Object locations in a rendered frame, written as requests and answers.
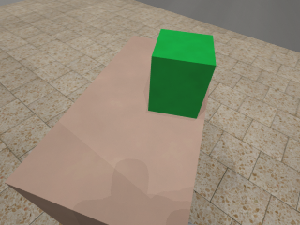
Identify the pedestal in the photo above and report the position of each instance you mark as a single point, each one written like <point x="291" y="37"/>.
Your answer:
<point x="110" y="161"/>

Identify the carton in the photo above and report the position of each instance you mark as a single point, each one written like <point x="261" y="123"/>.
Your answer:
<point x="182" y="66"/>

